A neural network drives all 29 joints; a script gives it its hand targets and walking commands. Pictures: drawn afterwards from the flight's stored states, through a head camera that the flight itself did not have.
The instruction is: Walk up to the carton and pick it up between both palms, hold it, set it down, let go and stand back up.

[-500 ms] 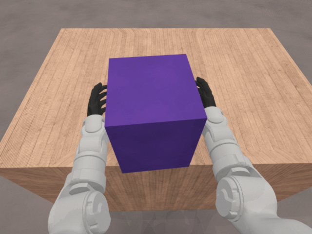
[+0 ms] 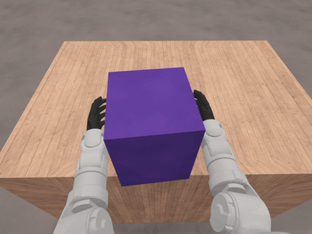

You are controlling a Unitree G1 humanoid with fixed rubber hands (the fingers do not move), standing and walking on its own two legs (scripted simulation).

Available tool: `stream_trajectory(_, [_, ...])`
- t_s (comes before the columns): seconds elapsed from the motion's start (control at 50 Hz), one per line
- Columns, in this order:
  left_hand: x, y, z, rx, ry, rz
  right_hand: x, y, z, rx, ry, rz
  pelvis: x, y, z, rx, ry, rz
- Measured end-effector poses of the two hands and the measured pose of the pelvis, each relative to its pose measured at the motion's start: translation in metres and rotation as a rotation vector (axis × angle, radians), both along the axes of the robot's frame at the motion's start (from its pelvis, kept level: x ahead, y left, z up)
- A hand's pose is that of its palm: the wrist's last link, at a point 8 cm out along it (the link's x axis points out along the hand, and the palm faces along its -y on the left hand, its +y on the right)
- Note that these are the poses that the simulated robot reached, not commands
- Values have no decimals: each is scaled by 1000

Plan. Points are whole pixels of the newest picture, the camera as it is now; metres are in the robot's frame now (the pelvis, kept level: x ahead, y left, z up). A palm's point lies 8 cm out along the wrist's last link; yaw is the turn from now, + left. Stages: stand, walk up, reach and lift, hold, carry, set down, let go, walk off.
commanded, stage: reach and lift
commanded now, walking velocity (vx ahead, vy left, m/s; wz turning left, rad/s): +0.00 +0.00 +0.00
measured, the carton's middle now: (151, 129) +0.40 +0.03 +0.04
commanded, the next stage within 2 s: none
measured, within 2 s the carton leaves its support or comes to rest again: leaves its support in 0.14 s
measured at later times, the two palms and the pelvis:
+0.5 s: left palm (90, 114) +0.37 +0.17 +0.13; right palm (213, 99) +0.41 -0.12 +0.15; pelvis -0.02 -0.02 +0.00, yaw -2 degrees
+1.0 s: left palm (81, 121) +0.34 +0.17 +0.15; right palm (214, 112) +0.37 -0.12 +0.15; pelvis -0.04 +0.00 +0.00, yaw -3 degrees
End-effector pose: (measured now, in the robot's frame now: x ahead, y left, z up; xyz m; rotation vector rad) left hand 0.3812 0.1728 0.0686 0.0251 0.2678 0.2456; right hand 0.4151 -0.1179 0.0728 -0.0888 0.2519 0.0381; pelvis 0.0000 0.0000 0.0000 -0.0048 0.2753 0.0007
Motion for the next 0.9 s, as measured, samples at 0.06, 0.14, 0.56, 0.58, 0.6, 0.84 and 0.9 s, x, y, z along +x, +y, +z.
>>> stream_trajectory(0.06, [-2, -2, 1, -4, 7, 6, -1, -2, 1, 2, 8, -2, 0, -2, 0, 0, -8, -2])
stream_trajectory(0.14, [-4, -7, 5, -7, 16, 5, -4, -6, 5, 0, 16, -10, -2, -5, 1, -1, -25, -8])
stream_trajectory(0.56, [-7, -2, 69, -50, 10, 16, -5, 0, 84, -33, 14, -17, -27, -17, 3, -9, -132, -30])
stream_trajectory(0.58, [-6, -2, 71, -49, 9, 16, -4, 1, 87, -31, 13, -17, -28, -17, 3, -9, -129, -29])
stream_trajectory(0.6, [-5, -1, 74, -47, 8, 15, -4, 1, 89, -29, 12, -17, -28, -16, 3, -10, -125, -28])
stream_trajectory(0.84, [-11, -2, 89, -27, -5, 2, -15, -1, 94, 7, 2, -34, -28, -3, 4, -10, -167, -39])
stream_trajectory(0.9, [-22, -2, 86, -17, 1, 6, -25, -1, 88, 17, 8, -29, -29, 0, 4, -10, -191, -45])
